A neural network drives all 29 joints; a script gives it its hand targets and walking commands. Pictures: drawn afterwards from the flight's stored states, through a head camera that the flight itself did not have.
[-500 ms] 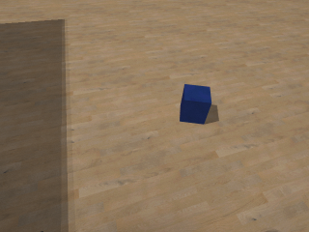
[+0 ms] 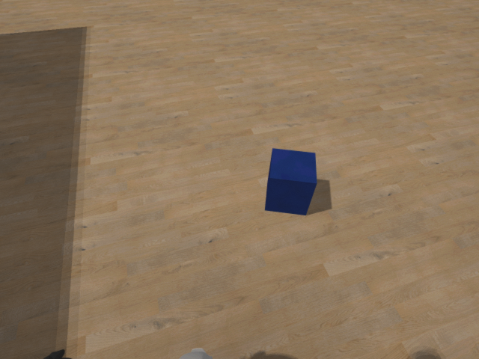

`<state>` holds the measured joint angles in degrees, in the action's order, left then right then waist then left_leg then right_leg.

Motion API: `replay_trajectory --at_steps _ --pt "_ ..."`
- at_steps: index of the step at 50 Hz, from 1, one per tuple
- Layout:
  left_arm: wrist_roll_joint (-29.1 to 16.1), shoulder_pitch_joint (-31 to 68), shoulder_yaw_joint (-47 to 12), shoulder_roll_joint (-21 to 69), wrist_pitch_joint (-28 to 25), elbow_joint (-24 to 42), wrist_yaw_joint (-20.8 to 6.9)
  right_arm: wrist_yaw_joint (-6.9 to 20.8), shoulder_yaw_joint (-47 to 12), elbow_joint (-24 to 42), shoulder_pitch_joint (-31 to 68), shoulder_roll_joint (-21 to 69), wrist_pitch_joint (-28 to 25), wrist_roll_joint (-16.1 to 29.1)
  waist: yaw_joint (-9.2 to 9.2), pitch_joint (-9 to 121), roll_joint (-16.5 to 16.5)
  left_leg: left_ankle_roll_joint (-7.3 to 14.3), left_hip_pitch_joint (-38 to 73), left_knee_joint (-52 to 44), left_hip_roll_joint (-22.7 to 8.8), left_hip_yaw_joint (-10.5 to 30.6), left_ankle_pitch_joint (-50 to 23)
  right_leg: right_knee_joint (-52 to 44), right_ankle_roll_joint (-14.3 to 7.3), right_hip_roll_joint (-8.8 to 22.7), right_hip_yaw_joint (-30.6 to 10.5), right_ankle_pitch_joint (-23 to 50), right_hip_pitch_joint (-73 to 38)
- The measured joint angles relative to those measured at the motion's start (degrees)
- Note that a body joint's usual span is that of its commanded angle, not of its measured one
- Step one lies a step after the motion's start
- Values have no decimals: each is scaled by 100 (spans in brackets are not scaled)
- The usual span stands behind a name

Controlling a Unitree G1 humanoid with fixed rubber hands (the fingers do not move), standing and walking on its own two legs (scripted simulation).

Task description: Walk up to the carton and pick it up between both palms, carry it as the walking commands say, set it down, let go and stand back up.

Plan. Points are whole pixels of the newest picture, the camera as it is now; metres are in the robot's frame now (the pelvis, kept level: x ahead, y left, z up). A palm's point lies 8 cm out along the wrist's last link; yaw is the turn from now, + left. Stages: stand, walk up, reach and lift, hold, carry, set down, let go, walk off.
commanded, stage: walk up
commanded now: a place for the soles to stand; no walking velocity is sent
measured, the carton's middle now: (289, 182) +1.04 -0.18 -0.62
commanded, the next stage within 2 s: none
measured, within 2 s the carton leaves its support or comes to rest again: neither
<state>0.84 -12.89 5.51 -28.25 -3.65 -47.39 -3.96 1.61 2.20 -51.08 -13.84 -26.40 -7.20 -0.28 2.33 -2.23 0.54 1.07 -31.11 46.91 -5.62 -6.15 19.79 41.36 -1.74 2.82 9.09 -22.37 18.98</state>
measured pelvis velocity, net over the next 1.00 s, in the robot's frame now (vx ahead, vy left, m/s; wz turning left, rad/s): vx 0.35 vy -0.16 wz -0.01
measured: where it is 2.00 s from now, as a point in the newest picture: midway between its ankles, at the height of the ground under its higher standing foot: (303, 281)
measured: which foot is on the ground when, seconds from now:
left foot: up 0.00-0.00, down 0.02-0.34, up 0.36-0.58, down 0.60-0.92, up 0.94-1.00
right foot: down 0.00-0.04, up 0.06-0.32, down 0.34-0.60, up 0.62-0.90, down 0.92-1.00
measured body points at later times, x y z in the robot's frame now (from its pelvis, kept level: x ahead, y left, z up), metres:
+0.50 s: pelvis +0.18 -0.08 -0.01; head +0.19 -0.07 +0.44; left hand +0.31 +0.27 -0.09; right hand +0.25 -0.44 -0.09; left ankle +0.20 +0.04 -0.68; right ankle +0.23 -0.19 -0.71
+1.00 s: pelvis +0.35 -0.16 -0.02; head +0.36 -0.15 +0.43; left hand +0.50 +0.18 -0.10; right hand +0.39 -0.54 -0.09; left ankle +0.31 -0.01 -0.67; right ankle +0.42 -0.28 -0.71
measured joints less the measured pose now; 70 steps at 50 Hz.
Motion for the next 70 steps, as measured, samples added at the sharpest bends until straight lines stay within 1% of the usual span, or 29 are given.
replay_trajectory --at_steps 2,3,5,7,10,14,16,18,21,23,27,30,32,34,36,40,44,46,47,50,52,57,59,60,61,63,65,67,70 --pt "-16 -144 -31 -50 51 28 -20 -20 75 80 -20 -10 -78 -44 66 19 151 124 249 -588 149 -156 -613 352 -14 109 -40 -314 -17" --pt "-19 -193 -45 -34 71 26 -13 -55 121 144 -30 -45 -124 -76 74 -9 234 187 280 -470 194 -212 -679 806 -67 163 -166 -413 118" --pt "-2 -223 -119 68 119 -7 29 -132 178 279 -64 -164 -144 -28 6 -58 254 211 375 -237 188 -233 -382 1869 -34 43 -530 -365 541" --pt "24 -179 -150 113 133 -18 41 -210 214 357 -130 -233 -103 14 -93 -79 332 192 586 -251 194 -258 -176 2426 60 60 -723 -210 929" --pt "54 -18 -126 131 133 -13 -31 -242 216 346 -218 -323 -79 -6 -207 -55 421 103 864 -340 122 -295 -28 2100 126 250 -800 -25 1342" --pt "75 247 0 142 172 -21 -189 -168 245 304 -330 -494 -47 -87 -329 -41 370 -76 1167 -291 -73 -313 260 889 87 409 -690 265 1358" --pt "99 326 53 102 149 -57 -237 -137 261 266 -385 -544 5 -74 -393 22 294 -129 1253 -131 -216 -272 497 438 67 359 -525 362 1157" --pt "128 378 131 41 95 -64 -220 -134 266 247 -466 -558 65 -99 -439 84 138 0 1164 330 -418 -82 877 436 31 193 -348 574 1046" --pt "70 421 173 2 -2 9 -99 -191 161 58 -411 -401 155 -27 -403 79 -18 114 523 1699 -245 493 916 640 -26 67 -75 471 942" --pt "8 392 147 28 -13 28 -24 -200 68 -56 -328 -277 119 -10 -314 51 -99 84 190 1976 -171 524 741 510 -85 -8 65 340 732" --pt "3 187 48 4 9 73 9 -117 -12 -32 -224 -49 48 8 -141 37 -29 24 -36 965 -60 181 711 280 -118 12 227 183 386" --pt "27 -32 -5 -79 114 107 -21 -91 55 105 -221 -20 -10 -8 -20 37 141 80 228 -113 131 -112 142 446 -108 142 229 -152 249" --pt "31 -162 -35 -66 191 114 -18 -145 152 237 -308 -121 -98 -80 5 46 260 198 306 -110 241 -207 -291 1118 -162 201 -41 -603 431" --pt "64 -221 -78 9 241 85 19 -231 225 339 -370 -243 -109 -44 -53 19 297 241 423 27 257 -247 -59 2081 -42 66 -499 -443 816" --pt "64 -187 -103 28 239 49 35 -307 241 342 -416 -310 -107 12 -124 -6 397 203 618 -35 265 -288 93 2551 71 112 -721 -100 1178" --pt "50 -9 -55 93 216 58 -60 -297 227 338 -482 -453 -96 -61 -243 -65 427 45 938 -149 129 -307 256 1929 101 353 -838 44 1513" --pt "39 214 24 151 203 35 -166 -234 244 374 -569 -570 -58 -89 -323 -96 280 -168 1199 -61 -185 -290 556 801 12 383 -641 204 1349" --pt "74 283 69 129 155 18 -175 -216 245 384 -643 -596 -11 -87 -395 -43 161 -200 1235 155 -379 -194 801 417 -40 259 -513 305 1108" --pt "87 323 95 108 113 30 -151 -216 235 362 -660 -589 19 -73 -419 -45 75 -126 1165 444 -495 -65 937 407 -16 163 -416 605 1048" --pt "6 367 127 76 8 103 -32 -254 100 196 -502 -411 137 19 -417 -100 8 93 541 1909 -286 527 721 622 39 58 -222 496 914" --pt "-56 323 81 111 14 154 42 -269 1 128 -384 -305 123 35 -341 -134 -53 87 233 2196 -158 597 612 499 -2 -8 -141 369 715" --pt "-9 56 15 36 86 260 47 -134 -32 113 -276 -60 88 1 -121 -109 56 40 95 724 66 208 690 307 -83 7 -25 153 363" --pt "20 -71 -11 -49 146 286 33 -111 21 138 -319 -11 40 -12 -52 -71 159 72 309 -48 222 21 263 404 -76 72 -2 -49 270" --pt "22 -137 -21 -94 179 290 28 -125 46 173 -357 -2 -9 -38 -15 -61 260 130 407 -213 308 -18 -200 574 -82 138 -53 -241 275" --pt "23 -198 -28 -110 208 279 31 -153 73 242 -404 -17 -54 -76 -5 -53 352 167 446 -171 362 -72 -326 864 -100 163 -183 -471 344" --pt "15 -232 -79 -45 270 223 80 -228 121 386 -496 -128 -87 -62 -72 -51 347 181 507 -10 347 -53 -65 1759 -23 -38 -562 -518 668" --pt "-5 -180 -143 -6 277 178 112 -281 165 460 -557 -217 -72 -21 -145 -84 386 162 683 -64 329 -58 112 2289 32 -89 -790 -293 995" --pt "-5 -93 -151 50 223 194 91 -283 187 509 -609 -309 -58 -21 -228 -137 403 127 853 -172 302 -56 162 2217 68 43 -811 -113 1232" --pt "-8 78 -117 125 176 220 -2 -247 207 574 -671 -443 -42 -61 -348 -229 339 15 1061 -228 181 -20 267 1425 81 196 -747 -6 1313"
